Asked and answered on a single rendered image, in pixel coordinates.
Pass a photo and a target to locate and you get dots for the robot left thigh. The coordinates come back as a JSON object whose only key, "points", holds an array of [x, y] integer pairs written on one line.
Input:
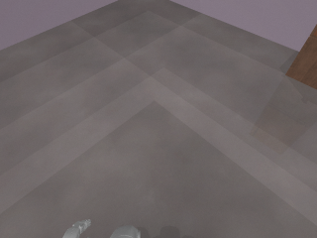
{"points": [[126, 231]]}

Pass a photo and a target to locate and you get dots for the left robot hand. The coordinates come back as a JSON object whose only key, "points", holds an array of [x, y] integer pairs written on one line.
{"points": [[77, 228]]}

